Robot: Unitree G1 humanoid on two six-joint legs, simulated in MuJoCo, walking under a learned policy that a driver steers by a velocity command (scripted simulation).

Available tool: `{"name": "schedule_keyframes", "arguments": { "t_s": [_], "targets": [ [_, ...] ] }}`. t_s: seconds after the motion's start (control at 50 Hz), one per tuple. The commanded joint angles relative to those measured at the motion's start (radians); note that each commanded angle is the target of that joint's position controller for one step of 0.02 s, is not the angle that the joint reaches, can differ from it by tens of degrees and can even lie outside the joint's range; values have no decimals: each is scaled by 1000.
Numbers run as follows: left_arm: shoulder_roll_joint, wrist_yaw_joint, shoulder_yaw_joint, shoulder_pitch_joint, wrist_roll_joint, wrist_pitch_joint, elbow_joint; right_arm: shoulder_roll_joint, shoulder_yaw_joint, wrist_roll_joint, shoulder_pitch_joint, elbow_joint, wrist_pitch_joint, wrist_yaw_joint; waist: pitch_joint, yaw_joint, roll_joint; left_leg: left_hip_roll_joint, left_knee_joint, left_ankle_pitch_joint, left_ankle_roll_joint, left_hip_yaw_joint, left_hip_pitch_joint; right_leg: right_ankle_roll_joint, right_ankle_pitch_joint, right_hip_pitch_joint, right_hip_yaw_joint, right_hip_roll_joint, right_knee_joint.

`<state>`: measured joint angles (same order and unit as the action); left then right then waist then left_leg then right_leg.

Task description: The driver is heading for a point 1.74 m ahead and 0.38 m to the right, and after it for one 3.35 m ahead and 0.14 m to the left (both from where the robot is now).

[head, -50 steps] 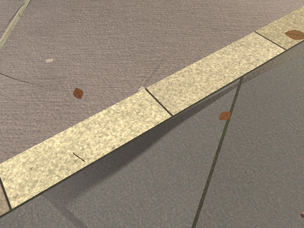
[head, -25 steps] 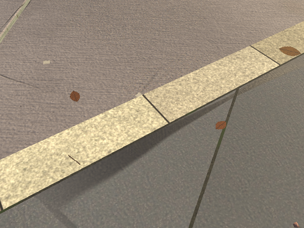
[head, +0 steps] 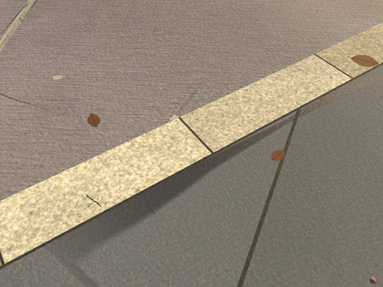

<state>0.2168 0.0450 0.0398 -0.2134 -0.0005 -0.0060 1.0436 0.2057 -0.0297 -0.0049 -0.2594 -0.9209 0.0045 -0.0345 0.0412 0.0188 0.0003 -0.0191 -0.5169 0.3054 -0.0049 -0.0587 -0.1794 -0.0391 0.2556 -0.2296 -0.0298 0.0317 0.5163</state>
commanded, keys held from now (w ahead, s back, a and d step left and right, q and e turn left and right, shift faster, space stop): no key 0.70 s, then w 0.20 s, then no key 0.10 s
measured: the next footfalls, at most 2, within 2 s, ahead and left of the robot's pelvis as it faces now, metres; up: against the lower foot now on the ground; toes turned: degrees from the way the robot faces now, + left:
left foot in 1.24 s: +0.16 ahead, +0.09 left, +0.00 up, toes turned +0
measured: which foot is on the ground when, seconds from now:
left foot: down 0.00-1.00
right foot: down 0.00-1.00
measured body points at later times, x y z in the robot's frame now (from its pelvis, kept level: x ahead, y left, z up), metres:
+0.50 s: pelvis +0.00 -0.01 +0.00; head +0.01 -0.01 +0.45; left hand +0.01 +0.24 -0.15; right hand +0.01 -0.24 -0.15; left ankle -0.02 +0.13 -0.74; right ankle +0.02 -0.14 -0.74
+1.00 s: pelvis +0.05 -0.02 -0.01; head +0.06 -0.03 +0.44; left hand +0.04 +0.22 -0.16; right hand +0.01 -0.26 -0.17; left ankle -0.02 +0.12 -0.73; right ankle +0.02 -0.14 -0.74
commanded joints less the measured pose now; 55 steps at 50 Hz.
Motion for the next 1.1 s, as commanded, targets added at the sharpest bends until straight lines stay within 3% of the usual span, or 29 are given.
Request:
{"name": "schedule_keyframes", "arguments": {
  "t_s": [0.02, 0.34, 0.7, 0.74, 0.78, 0.8, 0.86, 0.9, 0.94, 0.96, 0.98, 1.0, 1.02, 1.04, 1.06, 1.08, 1.1],
  "targets": [
    [102, 5, 17, -24, 0, 6, -14, 97, -18, 1, -31, 13, 9, -4, 0, -1, -4, 22, 111, -146, 16, -14, -68, 17, -120, 40, 6, -1, -74],
    [77, 5, 3, -62, 2, 4, 36, 79, -1, 5, -69, -91, 6, -7, 16, -7, -1, 16, 118, -135, 12, 2, -73, 23, -112, 33, 14, -10, -82],
    [56, 4, -12, -108, 3, 5, 50, 59, 12, 7, -108, -147, 3, -8, 27, -12, 1, 12, 116, -124, 6, 13, -81, 29, -102, 20, 16, -16, -83],
    [49, 7, -12, -133, 8, 2, 63, 55, 12, 12, -132, -161, -1, -12, 16, -13, -3, -12, 112, 132, 21, 33, -91, 41, 153, 14, 43, -47, -70],
    [69, 11, -5, -128, 15, 7, 51, 81, 3, 19, -123, -145, 1, -17, 92, -16, -7, -3, 110, 409, 60, 9, -173, 74, 428, -78, 27, -46, -58],
    [64, 8, -6, -125, 17, 17, 42, 79, 3, 23, -127, -139, 10, -15, 124, -19, -10, 19, 115, 449, 78, -19, -199, 89, 460, -108, 7, -33, -56],
    [42, -8, -8, -130, 22, 59, 27, 84, -3, 33, -163, -137, 43, -4, 125, -29, -47, 77, 135, 435, 121, -106, -166, 103, 376, -145, -6, -24, 2],
    [21, -22, -12, -107, 25, 83, 6, 110, -12, 39, -204, -140, 58, 5, 120, -45, -102, 137, 193, 462, 164, -214, -103, 99, 292, -195, 28, -50, 81],
    [0, -29, -19, -100, 21, 102, -7, 135, -17, 36, -173, -124, 60, 9, 128, -26, -157, 194, 226, 278, 191, -304, -86, 100, 123, -181, 68, -72, 135],
    [3, -31, -20, -142, 17, 107, 0, 145, -17, 33, -130, -107, 60, 9, 122, 4, -157, 189, 176, 78, 181, -279, -102, 109, 60, -128, 58, -68, 92],
    [32, -33, -13, -197, 14, 108, 18, 130, -14, 30, -83, -86, 62, 7, 100, 25, -100, 127, 78, -114, 139, -176, -117, 112, -105, -49, 30, -57, 48],
    [92, -40, 6, -241, 19, 106, 40, 71, -2, 22, -85, -79, 66, 4, 51, 20, 46, 6, -83, -239, 65, -6, -143, 116, -363, 63, -30, -27, 32],
    [145, -41, 23, -344, 27, 95, 64, 38, 9, 8, -95, -84, 69, 1, -22, 60, 190, -58, -282, -159, -9, 77, -283, 168, -605, 255, -163, 64, 0],
    [145, -39, 20, -445, 10, 86, 81, 43, 13, 16, -86, -80, 74, 4, -79, 98, 285, -66, -504, 208, -44, 72, -399, 261, -887, 353, -376, 249, -83],
    [95, -37, -3, -393, -7, 89, 64, 37, 11, 32, -78, -78, 68, 7, -53, 51, 196, -12, -637, 336, -42, -2, -422, 299, -943, 304, -425, 321, -96],
    [84, -34, -10, -316, -7, 92, 37, 31, 12, 38, -54, -72, 61, 10, -14, 27, 120, 25, -680, 324, -36, -14, -438, 305, -919, 261, -373, 320, -97],
    [80, -30, -16, -245, -2, 88, 14, 24, 13, 37, -15, -58, 58, 11, 6, 8, 83, 60, -598, 285, -26, -2, -445, 277, -847, 233, -293, 284, -111]
  ]
}}
Velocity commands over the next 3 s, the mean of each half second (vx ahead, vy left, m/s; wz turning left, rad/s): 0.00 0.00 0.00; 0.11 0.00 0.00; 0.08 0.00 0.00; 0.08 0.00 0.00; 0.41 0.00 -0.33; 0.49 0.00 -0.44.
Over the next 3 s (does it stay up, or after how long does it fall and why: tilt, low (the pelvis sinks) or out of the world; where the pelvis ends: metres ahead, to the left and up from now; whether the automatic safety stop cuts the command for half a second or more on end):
stays up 0.55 -0.13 0.01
